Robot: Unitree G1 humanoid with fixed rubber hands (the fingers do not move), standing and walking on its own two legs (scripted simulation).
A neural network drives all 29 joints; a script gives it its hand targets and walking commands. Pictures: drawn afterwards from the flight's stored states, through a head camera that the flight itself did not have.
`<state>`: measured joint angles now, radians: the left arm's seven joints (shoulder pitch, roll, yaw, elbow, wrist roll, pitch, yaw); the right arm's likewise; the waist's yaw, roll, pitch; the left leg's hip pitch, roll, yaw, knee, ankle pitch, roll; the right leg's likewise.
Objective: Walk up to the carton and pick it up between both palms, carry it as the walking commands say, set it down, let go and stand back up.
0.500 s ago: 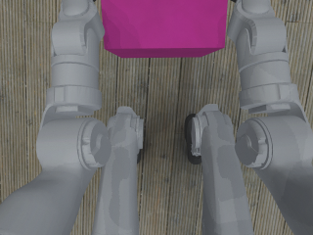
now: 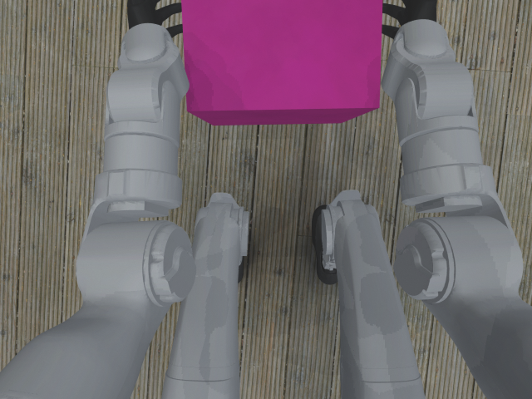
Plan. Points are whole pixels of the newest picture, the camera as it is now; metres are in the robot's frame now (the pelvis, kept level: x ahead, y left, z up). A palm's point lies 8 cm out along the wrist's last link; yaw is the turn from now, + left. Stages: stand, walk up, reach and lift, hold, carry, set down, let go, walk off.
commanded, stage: reach and lift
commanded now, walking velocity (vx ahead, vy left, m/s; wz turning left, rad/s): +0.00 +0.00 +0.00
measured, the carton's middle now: (278, 12) +0.59 +0.01 -0.16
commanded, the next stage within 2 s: none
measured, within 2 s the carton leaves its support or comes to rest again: neither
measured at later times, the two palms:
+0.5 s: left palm (124, 21) +0.51 +0.15 +0.00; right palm (447, 21) +0.50 -0.14 -0.01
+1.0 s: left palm out of the picture +0.48 +0.15 +0.14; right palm out of the picture +0.47 -0.14 +0.12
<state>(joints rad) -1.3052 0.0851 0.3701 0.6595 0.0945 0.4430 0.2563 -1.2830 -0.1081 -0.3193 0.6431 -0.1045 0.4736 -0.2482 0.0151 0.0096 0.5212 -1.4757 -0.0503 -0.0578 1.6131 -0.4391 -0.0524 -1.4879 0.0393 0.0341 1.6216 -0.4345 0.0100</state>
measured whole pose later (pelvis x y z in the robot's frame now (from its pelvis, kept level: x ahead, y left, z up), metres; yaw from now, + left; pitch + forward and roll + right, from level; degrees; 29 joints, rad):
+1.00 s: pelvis +0.08 +0.00 +0.13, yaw +0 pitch +22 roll +1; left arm -0.78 -0.10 0.52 0.82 0.33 0.42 0.11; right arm -0.74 0.10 -0.48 0.78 -0.32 0.45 -0.15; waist 0.02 0.02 -0.22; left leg -1.12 -0.04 -0.07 1.11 -0.38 -0.03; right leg -1.13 0.02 0.04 1.12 -0.39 0.00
